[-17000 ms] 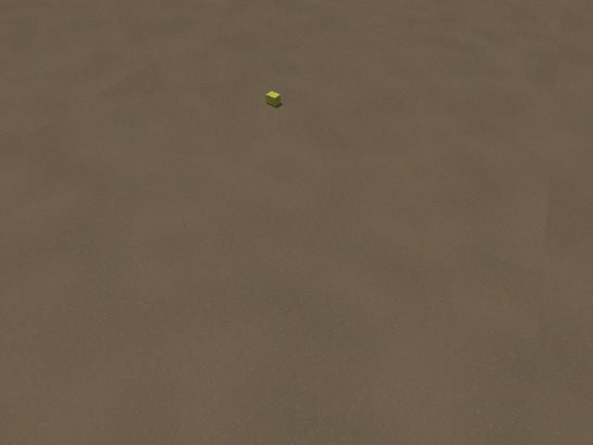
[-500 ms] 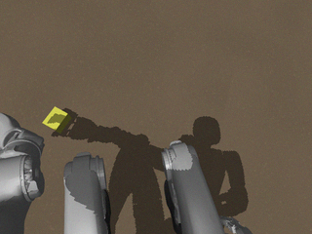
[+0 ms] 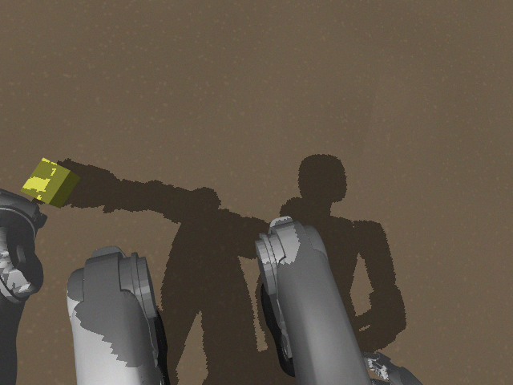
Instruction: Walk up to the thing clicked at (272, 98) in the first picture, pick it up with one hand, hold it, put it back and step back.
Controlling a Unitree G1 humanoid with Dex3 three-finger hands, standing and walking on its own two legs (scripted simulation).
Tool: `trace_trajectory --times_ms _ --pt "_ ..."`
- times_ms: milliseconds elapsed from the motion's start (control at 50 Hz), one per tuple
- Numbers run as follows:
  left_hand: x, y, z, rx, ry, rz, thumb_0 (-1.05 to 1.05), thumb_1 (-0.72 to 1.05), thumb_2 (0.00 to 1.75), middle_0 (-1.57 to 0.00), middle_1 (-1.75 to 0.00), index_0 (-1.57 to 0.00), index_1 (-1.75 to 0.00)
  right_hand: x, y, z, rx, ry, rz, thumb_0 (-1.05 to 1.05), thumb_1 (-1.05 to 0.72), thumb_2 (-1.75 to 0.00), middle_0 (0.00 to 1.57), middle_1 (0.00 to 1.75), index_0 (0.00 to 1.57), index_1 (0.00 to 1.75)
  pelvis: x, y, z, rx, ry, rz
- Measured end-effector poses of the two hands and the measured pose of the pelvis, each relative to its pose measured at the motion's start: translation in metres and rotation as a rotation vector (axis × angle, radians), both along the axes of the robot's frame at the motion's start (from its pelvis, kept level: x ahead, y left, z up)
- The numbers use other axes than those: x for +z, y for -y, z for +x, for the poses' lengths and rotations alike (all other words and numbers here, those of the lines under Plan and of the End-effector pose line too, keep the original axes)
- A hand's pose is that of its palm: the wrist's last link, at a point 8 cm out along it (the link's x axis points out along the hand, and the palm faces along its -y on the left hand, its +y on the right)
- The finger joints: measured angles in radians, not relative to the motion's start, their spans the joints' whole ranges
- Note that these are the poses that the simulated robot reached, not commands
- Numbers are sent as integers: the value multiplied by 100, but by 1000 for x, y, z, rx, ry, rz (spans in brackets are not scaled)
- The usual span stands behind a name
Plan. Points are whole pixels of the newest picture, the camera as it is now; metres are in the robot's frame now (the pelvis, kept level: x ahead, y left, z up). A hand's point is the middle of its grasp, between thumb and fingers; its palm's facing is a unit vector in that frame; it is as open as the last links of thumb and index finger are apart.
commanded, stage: rise first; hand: left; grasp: from above
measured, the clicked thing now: (52, 183) +0.48 +0.31 -0.30
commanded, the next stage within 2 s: approach in 0.36 s
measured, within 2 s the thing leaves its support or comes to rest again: neither
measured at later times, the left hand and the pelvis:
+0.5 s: hand (6, 196) +0.43 +0.33 -0.19, palm faces -0.18 -0.40 -0.90, open 13.4 cm; pelvis +0.00 +0.01 -0.01, yaw -2 degrees
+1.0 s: hand (49, 152) +0.51 +0.28 -0.22, palm faces -0.15 -0.40 -0.90, open 14.2 cm; pelvis +0.00 +0.01 +0.00, yaw -7 degrees
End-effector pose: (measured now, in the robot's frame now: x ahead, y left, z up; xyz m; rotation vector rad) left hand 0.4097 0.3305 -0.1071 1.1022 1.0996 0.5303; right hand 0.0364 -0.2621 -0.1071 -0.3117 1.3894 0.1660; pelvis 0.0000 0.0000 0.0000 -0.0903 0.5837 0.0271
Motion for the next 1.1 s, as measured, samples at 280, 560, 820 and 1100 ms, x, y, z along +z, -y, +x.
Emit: trace_trajectory --times_ms 280,560,820,1100 --pt "-18 -3 18 -16 2 -6 0 -42 91 -26 -84 -24 -87 0 -1 -18 -3 -61 -1 0 -91 -90 20 30 20 30 -11 -2 2 -15 12 -22" --pt "-27 -5 24 -68 -9 -5 0 -44 91 -24 -84 -22 -88 5 -8 -21 -7 -58 -14 0 -91 -90 20 30 20 30 -14 -7 2 -20 24 -42" --pt "-40 17 66 -95 2 13 0 -52 97 -17 -91 -15 -95 34 -12 -44 19 -100 -75 0 -91 -89 20 30 20 30 -12 -12 1 -33 35 -79" --pt "-48 45 112 -53 55 17 0 -58 101 -11 -102 -9 -104 75 -31 -98 -88 -272 -56 0 -92 -90 20 30 20 30 -3 -15 5 -59 10 -120"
